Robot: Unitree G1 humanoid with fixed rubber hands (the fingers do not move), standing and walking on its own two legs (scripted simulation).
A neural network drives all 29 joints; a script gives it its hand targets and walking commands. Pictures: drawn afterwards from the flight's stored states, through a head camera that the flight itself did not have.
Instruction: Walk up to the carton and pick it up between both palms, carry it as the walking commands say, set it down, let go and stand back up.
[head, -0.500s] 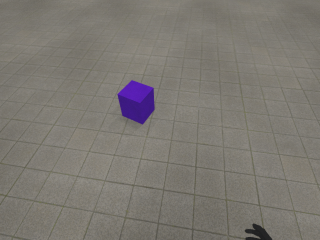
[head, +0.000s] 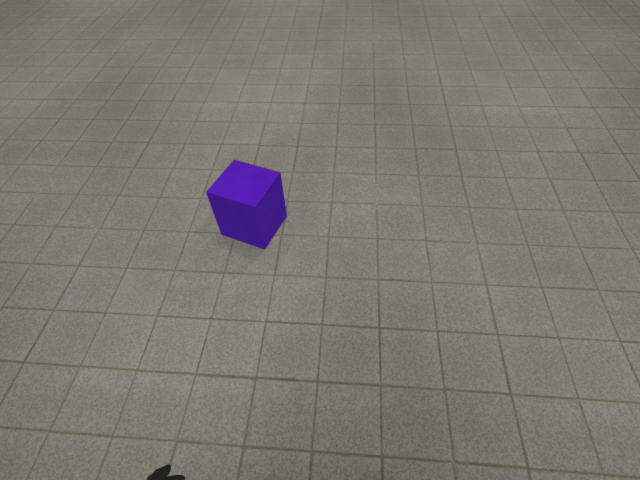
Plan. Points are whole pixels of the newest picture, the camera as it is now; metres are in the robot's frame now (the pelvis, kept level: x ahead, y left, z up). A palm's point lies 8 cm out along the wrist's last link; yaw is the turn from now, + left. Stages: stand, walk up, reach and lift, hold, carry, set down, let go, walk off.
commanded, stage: walk up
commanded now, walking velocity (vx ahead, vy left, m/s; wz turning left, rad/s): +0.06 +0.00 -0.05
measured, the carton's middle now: (249, 204) +1.18 +0.29 -0.65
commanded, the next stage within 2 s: none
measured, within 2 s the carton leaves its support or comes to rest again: neither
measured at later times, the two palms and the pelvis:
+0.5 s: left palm out of the picture +0.11 +0.25 -0.12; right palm out of the picture +0.05 -0.24 -0.14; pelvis +0.02 +0.01 -0.01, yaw -1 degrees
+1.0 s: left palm out of the picture +0.11 +0.28 -0.13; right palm out of the picture +0.11 -0.22 -0.11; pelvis +0.04 +0.03 +0.00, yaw +1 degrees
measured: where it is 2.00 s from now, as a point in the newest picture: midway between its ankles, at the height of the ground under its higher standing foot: outside the picture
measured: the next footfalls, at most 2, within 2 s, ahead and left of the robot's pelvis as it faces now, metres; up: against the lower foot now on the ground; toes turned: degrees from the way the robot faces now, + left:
left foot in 0.14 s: +0.05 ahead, +0.13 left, +0.00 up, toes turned +5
right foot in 0.48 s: +0.06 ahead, -0.09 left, +0.00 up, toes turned -6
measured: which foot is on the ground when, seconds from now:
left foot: up 0.00-0.12, down 0.14-0.48, up 0.50-0.82, down 0.84-1.00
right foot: down 0.00-0.16, up 0.18-0.46, down 0.48-0.84, up 0.86-1.00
